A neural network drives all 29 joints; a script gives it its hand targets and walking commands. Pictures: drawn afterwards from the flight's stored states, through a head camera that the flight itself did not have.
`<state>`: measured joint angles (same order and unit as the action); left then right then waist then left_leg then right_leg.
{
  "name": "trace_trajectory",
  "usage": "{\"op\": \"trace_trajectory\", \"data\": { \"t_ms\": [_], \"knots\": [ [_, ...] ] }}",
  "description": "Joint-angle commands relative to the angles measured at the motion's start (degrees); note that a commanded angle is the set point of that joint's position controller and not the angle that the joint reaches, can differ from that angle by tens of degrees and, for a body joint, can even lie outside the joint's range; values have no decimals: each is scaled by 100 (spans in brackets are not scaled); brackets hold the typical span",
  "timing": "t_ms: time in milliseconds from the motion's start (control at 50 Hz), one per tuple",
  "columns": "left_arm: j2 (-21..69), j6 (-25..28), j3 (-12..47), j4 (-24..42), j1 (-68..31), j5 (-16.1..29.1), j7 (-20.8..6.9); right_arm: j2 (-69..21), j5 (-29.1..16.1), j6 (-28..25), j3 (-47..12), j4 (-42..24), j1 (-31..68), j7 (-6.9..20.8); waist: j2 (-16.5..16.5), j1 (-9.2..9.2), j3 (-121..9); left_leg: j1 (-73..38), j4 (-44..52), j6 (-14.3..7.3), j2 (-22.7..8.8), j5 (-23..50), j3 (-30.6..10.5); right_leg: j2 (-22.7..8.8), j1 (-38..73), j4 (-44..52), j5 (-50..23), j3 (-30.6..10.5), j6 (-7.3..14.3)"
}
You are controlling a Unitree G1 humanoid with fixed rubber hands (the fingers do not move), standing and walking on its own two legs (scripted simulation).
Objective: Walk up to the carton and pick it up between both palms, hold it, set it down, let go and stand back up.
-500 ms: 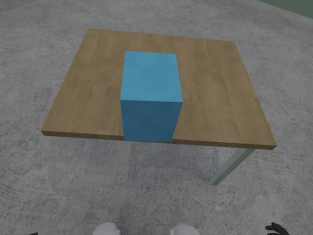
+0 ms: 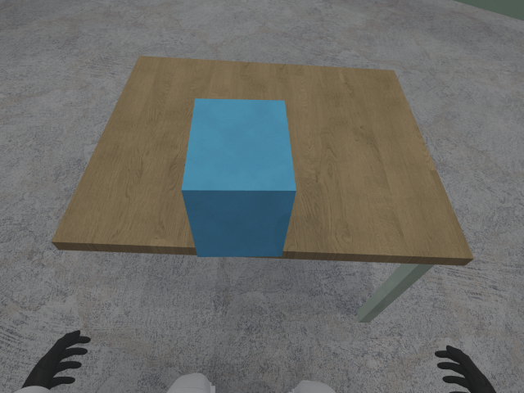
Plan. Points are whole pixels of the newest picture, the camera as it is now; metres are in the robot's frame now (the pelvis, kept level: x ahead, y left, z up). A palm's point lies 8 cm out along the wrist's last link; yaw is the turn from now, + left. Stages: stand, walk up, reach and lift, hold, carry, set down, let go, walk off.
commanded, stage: walk up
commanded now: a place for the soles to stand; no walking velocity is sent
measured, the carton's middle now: (240, 180) +0.50 +0.06 -0.02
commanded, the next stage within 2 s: none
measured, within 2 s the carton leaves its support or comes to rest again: neither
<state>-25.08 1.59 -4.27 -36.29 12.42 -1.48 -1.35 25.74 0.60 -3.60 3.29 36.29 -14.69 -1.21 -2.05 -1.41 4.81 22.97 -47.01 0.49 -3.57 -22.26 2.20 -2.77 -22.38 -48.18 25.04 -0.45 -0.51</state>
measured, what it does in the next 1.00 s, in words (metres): stands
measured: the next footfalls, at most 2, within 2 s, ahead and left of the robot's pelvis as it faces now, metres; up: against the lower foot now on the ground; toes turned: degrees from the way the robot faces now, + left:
right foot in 1.18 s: +0.09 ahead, -0.08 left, +0.00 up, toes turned +3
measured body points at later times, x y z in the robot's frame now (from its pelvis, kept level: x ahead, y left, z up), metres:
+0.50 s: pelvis -0.02 +0.01 +0.00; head +0.01 +0.01 +0.45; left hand +0.13 +0.33 -0.07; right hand +0.14 -0.32 -0.06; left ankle +0.02 +0.15 -0.70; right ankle +0.01 -0.13 -0.70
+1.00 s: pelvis -0.01 +0.04 +0.01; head +0.02 +0.05 +0.45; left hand +0.10 +0.37 -0.08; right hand +0.13 -0.28 -0.07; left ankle +0.02 +0.15 -0.70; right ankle +0.00 -0.12 -0.68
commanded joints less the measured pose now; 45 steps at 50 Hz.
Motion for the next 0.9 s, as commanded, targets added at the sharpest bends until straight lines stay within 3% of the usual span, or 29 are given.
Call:
{"op": "trace_trajectory", "data": {
  "t_ms": [0,40,80,120,160,220,260,320,360,420,540,700,720,760,780,800,820,860,880],
  "knots": [
    [-985,56,-132,-170,-167,118,173,1244,21,-155,224,162,-14,-42,428,185,-1156,-614,798,-889,-734,2025,-1157,-115,92,373,-1403,-215,414],
    [-1005,75,-132,-234,-85,91,172,1184,17,-146,177,135,352,-42,396,50,-1050,-283,771,-807,-693,1869,-1072,-180,305,692,-1195,-354,441],
    [-1205,122,-180,-240,-207,45,166,1071,-19,-104,153,117,443,-35,33,134,-949,-134,429,-533,-265,1469,-574,-490,285,1193,-1122,-881,682],
    [-1263,133,-172,-210,-393,44,156,1014,-9,-77,151,188,318,-15,-85,266,-942,-456,390,-435,-80,1173,-301,-665,-2,1359,-969,-1013,798],
    [-1176,101,-154,-177,-556,62,143,1062,26,-99,173,231,225,-7,5,317,-876,-676,721,-533,-189,1093,-521,-498,-263,1182,-821,-745,651],
    [-1042,60,-133,-220,-395,66,118,1241,62,-125,195,178,384,-3,396,166,-831,-306,1173,-778,-568,591,-1164,-124,-52,874,-375,-328,428],
    [-1053,79,-154,-266,-253,50,106,1184,43,-116,168,146,524,4,275,76,-819,-25,1119,-701,-499,312,-1068,-186,191,1139,-127,-495,491],
    [-1174,113,-184,-252,-422,18,90,1086,46,-88,174,181,489,23,59,184,-688,-141,955,-474,-151,64,-629,-416,-64,1515,81,-870,636],
    [-1130,110,-165,-248,-491,36,84,1074,57,-105,172,206,386,29,113,234,-790,-412,1002,-505,-164,237,-668,-403,-169,1428,-151,-804,590],
    [-1063,102,-155,-268,-361,45,84,1116,62,-126,174,204,399,25,230,152,-1007,-442,1121,-609,-357,514,-902,-238,106,1181,-522,-545,481],
    [-1111,112,-172,-241,-357,45,104,1086,20,-123,155,159,363,5,144,167,-1218,-609,695,-526,-252,1559,-571,-358,275,1115,-1302,-621,591],
    [-1097,88,-171,-213,-371,42,109,1079,18,-101,171,141,402,4,92,181,-1189,-570,695,-548,-255,1403,-581,-367,230,1131,-1167,-594,604],
    [-1490,208,-288,-330,250,20,227,1166,135,20,273,-34,295,145,354,96,-1259,-147,248,-584,-57,788,-420,-555,637,1292,-462,-904,685],
    [-1856,267,-410,-400,619,-17,291,924,135,149,257,-140,373,228,-531,-34,-899,933,-422,-386,289,-375,65,-1361,1127,2042,343,-2057,1146],
    [-1941,281,-460,-348,569,-41,306,957,167,170,277,-152,405,242,-717,-68,-677,1186,-611,-357,207,-1146,-86,-1692,1037,2258,329,-2503,1410],
    [-1946,281,-479,-288,418,-54,310,995,174,172,284,-157,358,264,-611,-13,-491,1104,-428,-354,104,-1327,-207,-1722,803,2246,352,-2483,1481],
    [-1886,256,-462,-229,236,-51,313,1011,175,145,314,-103,239,292,-528,109,-407,745,-45,-386,106,-1150,-153,-1553,476,2107,324,-2112,1384],
    [-1518,209,-327,-77,-210,-19,305,941,162,57,359,103,-351,307,-189,559,-495,-724,1130,-460,338,-321,-25,-861,-421,1260,-367,-940,827],
    [-1076,202,-225,12,-209,21,288,1199,240,5,457,194,-809,264,878,780,-718,-1441,1890,-672,-274,-133,-1078,-247,-1051,-108,-582,-223,436]
  ]
}}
